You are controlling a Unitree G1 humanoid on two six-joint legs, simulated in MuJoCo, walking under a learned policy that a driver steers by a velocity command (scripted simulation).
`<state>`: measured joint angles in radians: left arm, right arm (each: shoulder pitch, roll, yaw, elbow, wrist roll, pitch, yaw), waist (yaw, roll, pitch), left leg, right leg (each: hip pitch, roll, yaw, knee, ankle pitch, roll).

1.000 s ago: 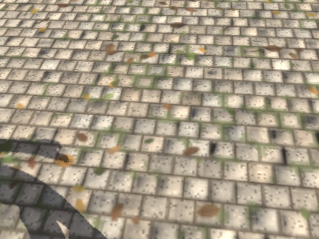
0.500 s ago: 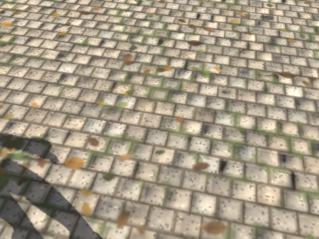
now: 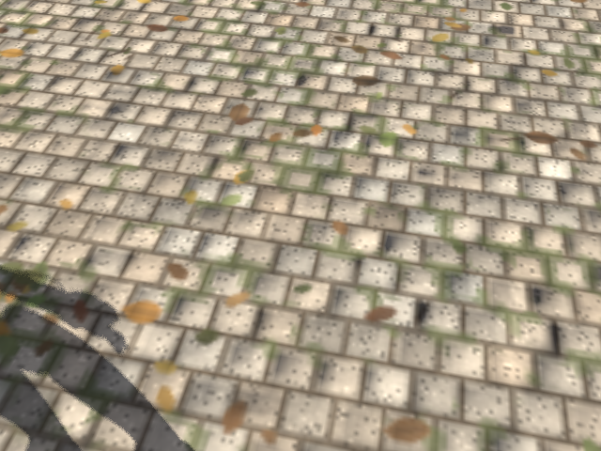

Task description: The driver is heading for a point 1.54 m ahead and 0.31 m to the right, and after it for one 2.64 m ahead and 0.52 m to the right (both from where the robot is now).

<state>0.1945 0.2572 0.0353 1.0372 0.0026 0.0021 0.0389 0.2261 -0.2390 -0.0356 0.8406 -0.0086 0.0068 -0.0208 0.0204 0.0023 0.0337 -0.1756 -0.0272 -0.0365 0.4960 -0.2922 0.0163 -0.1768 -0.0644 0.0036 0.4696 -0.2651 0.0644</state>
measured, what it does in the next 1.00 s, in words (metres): walks ahead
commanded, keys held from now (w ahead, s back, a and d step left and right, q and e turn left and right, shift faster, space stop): no key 0.54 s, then w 0.46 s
